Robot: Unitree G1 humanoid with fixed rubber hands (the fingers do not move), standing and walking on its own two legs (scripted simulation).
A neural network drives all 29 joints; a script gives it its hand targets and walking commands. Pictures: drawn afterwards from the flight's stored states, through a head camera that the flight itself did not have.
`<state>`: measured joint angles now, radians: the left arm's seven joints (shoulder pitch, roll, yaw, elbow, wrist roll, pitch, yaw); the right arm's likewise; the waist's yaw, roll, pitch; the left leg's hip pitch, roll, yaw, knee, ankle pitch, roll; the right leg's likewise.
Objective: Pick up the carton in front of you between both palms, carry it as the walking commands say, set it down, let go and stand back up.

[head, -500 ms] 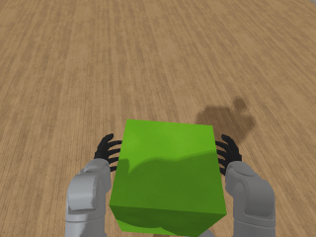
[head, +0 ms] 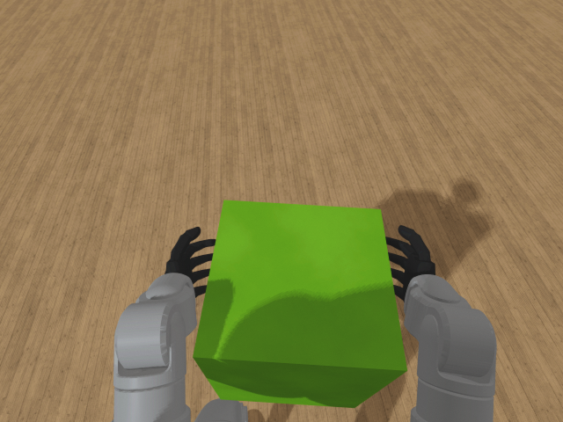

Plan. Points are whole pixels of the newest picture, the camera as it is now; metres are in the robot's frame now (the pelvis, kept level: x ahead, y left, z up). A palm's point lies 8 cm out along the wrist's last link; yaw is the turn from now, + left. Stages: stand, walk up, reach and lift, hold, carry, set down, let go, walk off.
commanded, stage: carry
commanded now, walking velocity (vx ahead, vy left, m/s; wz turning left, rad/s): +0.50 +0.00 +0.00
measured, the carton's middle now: (294, 312) +0.27 +0.01 +0.00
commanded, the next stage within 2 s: none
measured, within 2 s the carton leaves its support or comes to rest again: neither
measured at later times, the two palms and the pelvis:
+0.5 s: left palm (208, 144) +0.55 +0.17 +0.06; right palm (374, 144) +0.55 -0.13 +0.07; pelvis +0.28 +0.03 -0.01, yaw -2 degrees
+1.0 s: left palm (221, 121) +0.64 +0.16 +0.05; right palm (371, 118) +0.64 -0.14 +0.06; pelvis +0.37 +0.01 -0.01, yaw +0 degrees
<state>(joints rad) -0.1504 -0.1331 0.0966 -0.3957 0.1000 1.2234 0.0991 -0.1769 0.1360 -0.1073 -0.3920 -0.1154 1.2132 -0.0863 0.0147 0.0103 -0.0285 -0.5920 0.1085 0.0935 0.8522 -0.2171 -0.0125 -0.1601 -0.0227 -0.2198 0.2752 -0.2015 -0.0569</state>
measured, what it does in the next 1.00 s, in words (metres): walks ahead: left foot, then right foot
